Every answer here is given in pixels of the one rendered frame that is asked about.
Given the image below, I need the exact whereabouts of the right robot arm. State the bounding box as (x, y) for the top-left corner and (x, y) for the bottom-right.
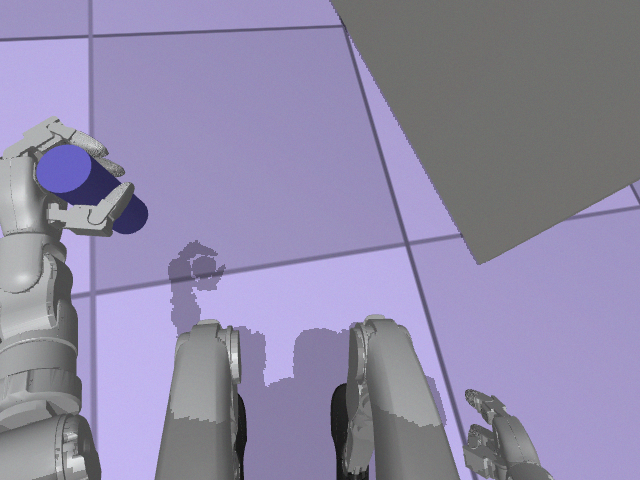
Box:
(506, 463), (554, 480)

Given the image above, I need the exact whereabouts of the left robot arm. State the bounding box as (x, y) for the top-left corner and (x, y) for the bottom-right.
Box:
(0, 232), (101, 480)

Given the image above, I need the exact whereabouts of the right robot hand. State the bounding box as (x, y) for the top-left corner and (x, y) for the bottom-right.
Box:
(462, 389), (541, 480)

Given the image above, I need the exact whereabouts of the right robot foot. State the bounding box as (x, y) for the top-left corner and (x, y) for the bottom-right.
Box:
(331, 383), (369, 480)

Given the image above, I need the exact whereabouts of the left robot hand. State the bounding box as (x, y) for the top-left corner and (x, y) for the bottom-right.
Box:
(0, 116), (135, 241)

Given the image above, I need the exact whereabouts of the can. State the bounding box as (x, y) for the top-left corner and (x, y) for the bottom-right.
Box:
(36, 144), (148, 234)

